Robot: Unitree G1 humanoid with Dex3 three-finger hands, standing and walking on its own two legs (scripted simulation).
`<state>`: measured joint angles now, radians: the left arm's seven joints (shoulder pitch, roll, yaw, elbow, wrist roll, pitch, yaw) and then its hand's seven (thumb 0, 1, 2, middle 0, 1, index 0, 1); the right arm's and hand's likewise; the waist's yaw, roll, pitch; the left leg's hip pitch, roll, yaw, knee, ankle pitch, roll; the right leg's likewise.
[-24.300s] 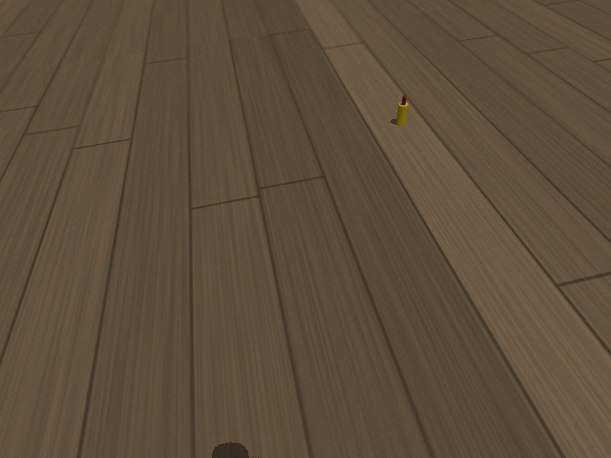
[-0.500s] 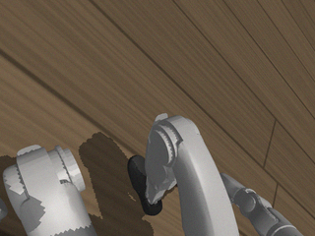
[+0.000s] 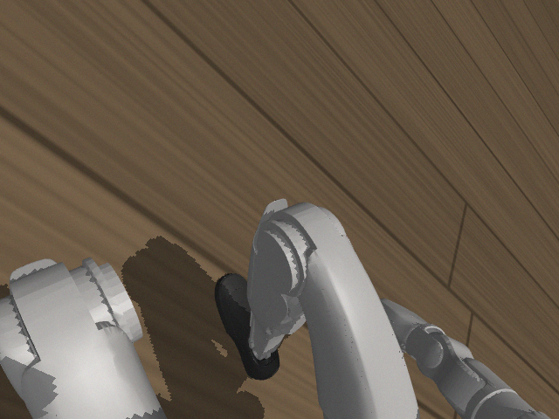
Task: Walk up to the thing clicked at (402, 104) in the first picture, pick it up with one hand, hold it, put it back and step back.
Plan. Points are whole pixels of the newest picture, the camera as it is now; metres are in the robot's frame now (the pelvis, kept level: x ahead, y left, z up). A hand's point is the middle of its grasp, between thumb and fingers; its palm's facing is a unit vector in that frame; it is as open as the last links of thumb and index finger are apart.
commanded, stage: loosen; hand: left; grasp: from the side
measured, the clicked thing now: out of the picture +0.44 +0.34 -0.20
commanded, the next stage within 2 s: open in 0.02 s
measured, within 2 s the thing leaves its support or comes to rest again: rests again in 0.32 s
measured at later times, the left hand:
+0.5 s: hand out of the picture +0.44 +0.32 -0.17, palm faces +0.45 -0.89 -0.01, open 13.1 cm
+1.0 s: hand out of the picture +0.42 +0.39 -0.09, palm faces +0.44 -0.90 -0.07, open 17.5 cm
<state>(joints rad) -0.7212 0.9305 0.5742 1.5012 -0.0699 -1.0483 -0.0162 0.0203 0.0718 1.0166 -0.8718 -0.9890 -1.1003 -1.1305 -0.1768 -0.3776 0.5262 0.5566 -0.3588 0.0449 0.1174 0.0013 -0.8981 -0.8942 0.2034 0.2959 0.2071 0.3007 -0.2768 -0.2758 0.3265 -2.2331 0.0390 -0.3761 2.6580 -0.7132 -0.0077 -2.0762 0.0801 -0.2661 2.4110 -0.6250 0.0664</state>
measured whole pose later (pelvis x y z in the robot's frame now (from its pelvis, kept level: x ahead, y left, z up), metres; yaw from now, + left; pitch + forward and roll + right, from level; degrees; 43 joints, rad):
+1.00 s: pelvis +0.00 +0.00 +0.02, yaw +1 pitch +18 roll -17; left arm -0.63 0.91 0.60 1.19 -0.16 -0.84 -0.20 -0.02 -0.58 0.04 -0.08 -0.05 -0.09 -0.04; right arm -0.07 -0.36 0.43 0.56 -0.25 0.09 0.09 0.00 -0.91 -0.90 0.21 0.30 0.21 0.30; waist -0.21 -0.19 0.20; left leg -2.24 0.05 -0.34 2.60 -0.71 0.00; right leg -2.08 0.07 -0.24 2.37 -0.64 0.05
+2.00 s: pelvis +0.06 -0.01 +0.34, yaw +15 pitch +24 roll -3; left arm 0.08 0.34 0.16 0.38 0.01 0.15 0.15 -0.01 -0.50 0.08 -0.06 -0.06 -0.06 -0.06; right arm 0.15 -0.25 0.01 0.52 0.05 0.01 -0.12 0.01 -0.90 -0.90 0.20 0.30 0.21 0.30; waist -0.04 0.02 -0.18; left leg -1.28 0.05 -0.05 1.45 -0.58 -0.01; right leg -1.23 0.00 -0.06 1.40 -0.59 0.00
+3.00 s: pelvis +0.10 +0.00 +0.44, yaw +17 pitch +8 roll -2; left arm 0.46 0.21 -0.01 0.00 -0.01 0.26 0.14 -0.01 -0.56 0.05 -0.05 -0.06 -0.06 -0.05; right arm 0.29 -0.21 0.03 0.50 0.02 -0.10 -0.18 0.02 -0.90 -0.90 0.20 0.30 0.21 0.30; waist -0.02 0.04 -0.11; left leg -0.63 0.04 -0.03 0.95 -0.46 -0.02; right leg -0.58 0.00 -0.06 0.91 -0.47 0.00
